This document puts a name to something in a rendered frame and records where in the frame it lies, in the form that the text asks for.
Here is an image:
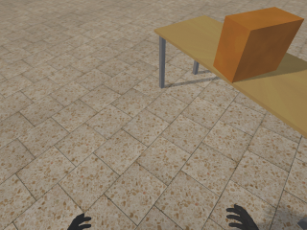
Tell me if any robot left hand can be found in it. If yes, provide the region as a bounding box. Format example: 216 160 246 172
67 213 92 230

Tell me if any table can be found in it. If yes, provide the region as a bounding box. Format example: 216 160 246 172
153 15 307 230

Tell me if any carton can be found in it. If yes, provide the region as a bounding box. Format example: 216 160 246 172
213 7 304 83

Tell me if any robot right hand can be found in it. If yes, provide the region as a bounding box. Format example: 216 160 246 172
226 204 259 230

